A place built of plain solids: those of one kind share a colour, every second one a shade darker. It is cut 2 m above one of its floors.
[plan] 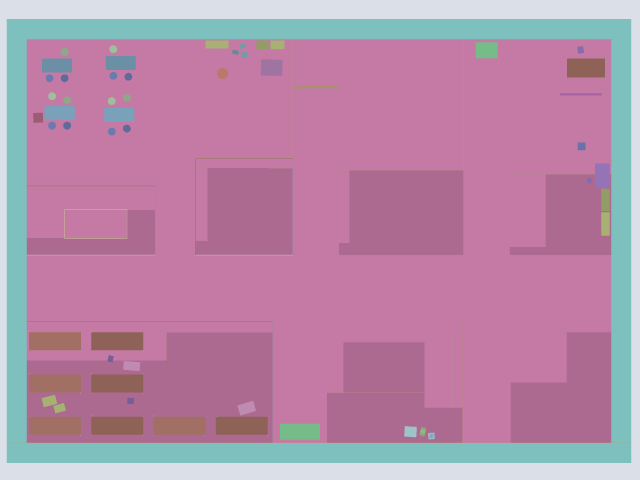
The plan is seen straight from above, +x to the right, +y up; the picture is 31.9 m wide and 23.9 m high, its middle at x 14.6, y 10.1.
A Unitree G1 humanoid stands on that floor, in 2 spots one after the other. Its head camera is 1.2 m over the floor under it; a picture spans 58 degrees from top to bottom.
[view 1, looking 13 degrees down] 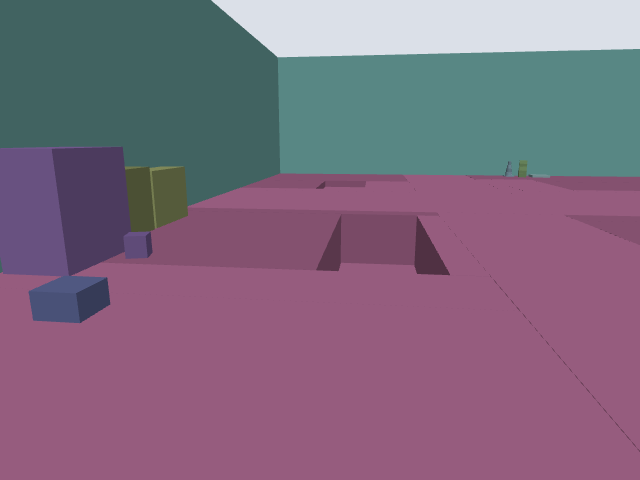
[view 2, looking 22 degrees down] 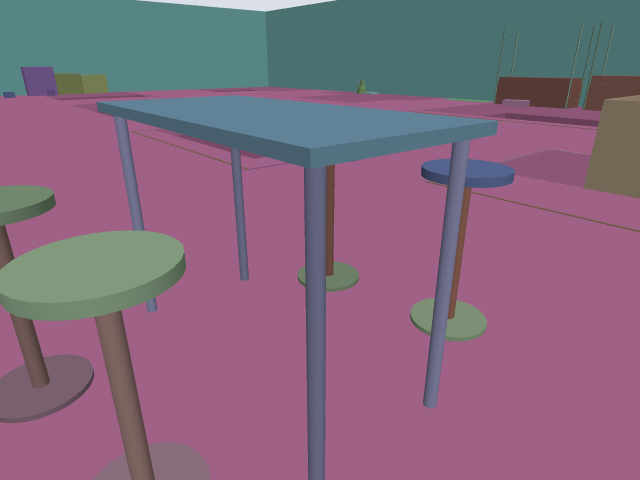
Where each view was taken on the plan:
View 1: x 25.26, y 17.76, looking -83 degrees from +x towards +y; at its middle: floor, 6.01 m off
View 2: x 3.20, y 17.21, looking -40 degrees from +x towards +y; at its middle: leg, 0.99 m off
